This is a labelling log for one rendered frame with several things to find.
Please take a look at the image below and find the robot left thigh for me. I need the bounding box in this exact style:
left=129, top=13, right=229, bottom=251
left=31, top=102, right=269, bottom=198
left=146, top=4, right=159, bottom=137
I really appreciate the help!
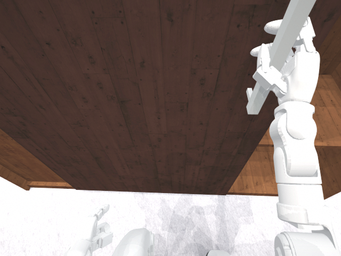
left=112, top=228, right=155, bottom=256

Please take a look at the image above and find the right robot upper arm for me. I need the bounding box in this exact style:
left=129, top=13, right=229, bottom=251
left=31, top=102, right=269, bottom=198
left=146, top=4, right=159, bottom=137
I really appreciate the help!
left=274, top=231, right=338, bottom=256

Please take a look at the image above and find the left robot forearm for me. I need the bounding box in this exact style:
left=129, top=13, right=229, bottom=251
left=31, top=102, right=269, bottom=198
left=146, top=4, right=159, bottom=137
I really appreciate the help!
left=62, top=239, right=93, bottom=256

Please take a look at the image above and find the right robot forearm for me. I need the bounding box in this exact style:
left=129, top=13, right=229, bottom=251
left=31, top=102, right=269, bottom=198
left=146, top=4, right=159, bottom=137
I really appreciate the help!
left=269, top=101, right=341, bottom=256

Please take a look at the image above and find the robot right hand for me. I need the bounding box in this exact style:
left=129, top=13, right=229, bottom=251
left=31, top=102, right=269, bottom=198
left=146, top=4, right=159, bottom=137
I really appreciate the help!
left=250, top=17, right=320, bottom=105

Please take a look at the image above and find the wardrobe door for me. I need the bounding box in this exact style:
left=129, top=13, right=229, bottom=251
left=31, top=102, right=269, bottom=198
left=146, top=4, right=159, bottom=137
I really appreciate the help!
left=0, top=129, right=66, bottom=182
left=0, top=0, right=341, bottom=195

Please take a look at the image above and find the robot left hand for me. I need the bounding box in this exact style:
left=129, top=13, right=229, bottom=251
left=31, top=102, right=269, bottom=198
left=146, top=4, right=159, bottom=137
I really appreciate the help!
left=74, top=204, right=113, bottom=251

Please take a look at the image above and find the handle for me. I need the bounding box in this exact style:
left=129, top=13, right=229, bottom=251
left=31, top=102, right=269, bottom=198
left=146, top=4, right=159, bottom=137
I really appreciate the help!
left=246, top=0, right=316, bottom=115

